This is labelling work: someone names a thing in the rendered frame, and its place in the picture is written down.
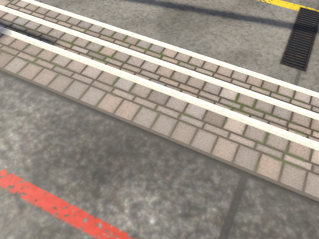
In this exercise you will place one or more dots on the stairs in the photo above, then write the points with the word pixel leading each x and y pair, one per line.
pixel 248 93

